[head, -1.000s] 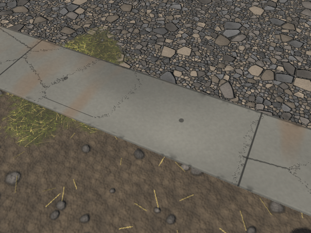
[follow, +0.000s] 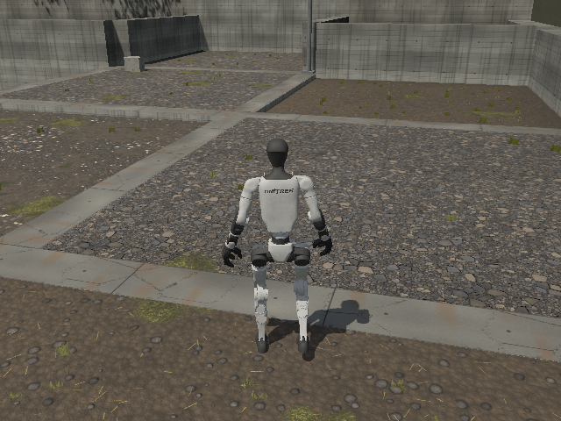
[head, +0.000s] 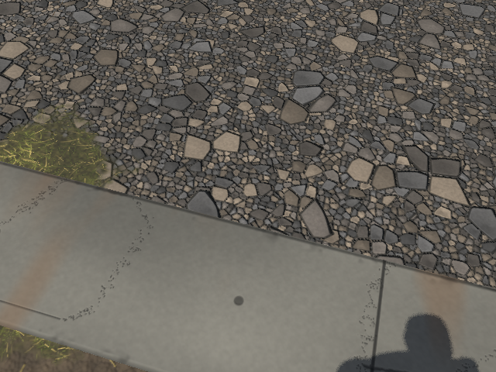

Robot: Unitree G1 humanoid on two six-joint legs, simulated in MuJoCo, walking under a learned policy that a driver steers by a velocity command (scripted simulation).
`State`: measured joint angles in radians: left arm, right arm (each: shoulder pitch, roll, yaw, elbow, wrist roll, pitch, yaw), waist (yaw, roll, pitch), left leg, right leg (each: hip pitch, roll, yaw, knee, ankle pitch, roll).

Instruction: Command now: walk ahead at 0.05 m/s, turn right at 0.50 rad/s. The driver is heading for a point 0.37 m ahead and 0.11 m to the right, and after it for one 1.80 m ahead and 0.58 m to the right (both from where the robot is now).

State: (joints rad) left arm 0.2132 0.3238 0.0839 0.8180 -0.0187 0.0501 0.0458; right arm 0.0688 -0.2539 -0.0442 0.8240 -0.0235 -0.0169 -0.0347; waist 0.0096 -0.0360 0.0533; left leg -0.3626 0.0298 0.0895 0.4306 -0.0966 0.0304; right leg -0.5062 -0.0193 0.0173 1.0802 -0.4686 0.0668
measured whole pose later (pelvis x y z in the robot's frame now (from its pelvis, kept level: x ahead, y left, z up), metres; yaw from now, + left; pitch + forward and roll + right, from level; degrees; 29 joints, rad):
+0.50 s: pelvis +0.02 -0.05 +0.01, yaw -17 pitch +2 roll +3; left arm 0.26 0.28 0.07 0.73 -0.01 0.00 0.04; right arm 0.08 -0.32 -0.10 0.87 0.01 -0.02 -0.01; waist 0.01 0.02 0.01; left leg -0.47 0.00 -0.05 0.78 -0.26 -0.05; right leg -0.24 0.04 0.11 0.39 -0.19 -0.06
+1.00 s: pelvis +0.19 -0.08 +0.01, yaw -22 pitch +2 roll +1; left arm 0.13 0.28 0.06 0.68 -0.02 -0.07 -0.02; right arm 0.40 -0.26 -0.04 0.96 0.02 -0.08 0.00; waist -0.10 -0.04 0.02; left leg 0.02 -0.01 0.01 0.22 -0.28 0.01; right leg -0.64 -0.08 0.02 0.66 -0.05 0.01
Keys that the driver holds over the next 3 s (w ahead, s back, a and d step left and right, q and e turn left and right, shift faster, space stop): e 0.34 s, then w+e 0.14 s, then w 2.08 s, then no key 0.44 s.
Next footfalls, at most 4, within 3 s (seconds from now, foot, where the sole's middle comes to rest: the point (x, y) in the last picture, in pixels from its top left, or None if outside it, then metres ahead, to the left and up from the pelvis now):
0.22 right None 0.04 -0.14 -0.77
0.68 left None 0.17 0.06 -0.77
1.12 right None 0.37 -0.30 -0.77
1.66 left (320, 269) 0.75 -0.20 -0.77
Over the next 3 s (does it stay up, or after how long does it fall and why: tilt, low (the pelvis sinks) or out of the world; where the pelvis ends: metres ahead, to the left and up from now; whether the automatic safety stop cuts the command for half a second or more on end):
stays up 1.16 -0.47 0.00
